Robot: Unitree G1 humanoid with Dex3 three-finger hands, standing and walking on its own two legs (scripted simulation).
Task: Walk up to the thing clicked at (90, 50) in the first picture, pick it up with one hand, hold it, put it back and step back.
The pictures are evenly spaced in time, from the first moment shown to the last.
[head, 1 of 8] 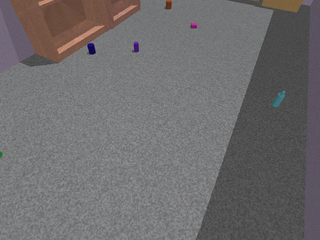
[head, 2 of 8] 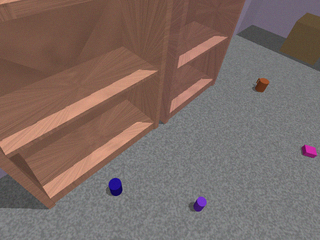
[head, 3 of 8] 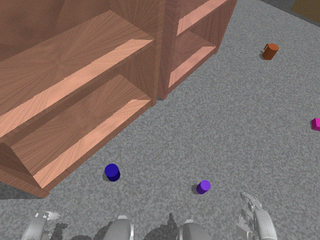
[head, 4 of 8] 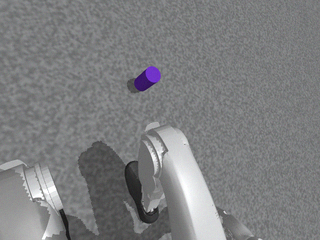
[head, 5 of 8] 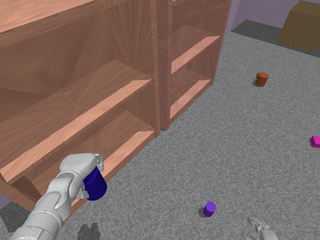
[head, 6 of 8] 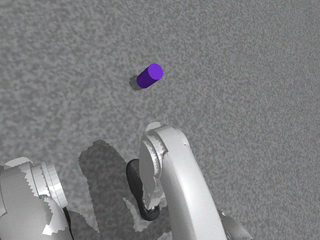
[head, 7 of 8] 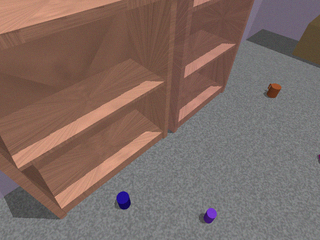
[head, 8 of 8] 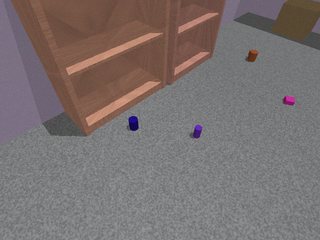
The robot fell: no
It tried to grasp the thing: yes
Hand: left
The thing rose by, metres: 0.64
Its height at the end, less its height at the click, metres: +0.00
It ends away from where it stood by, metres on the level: 0.02
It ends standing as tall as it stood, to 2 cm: yes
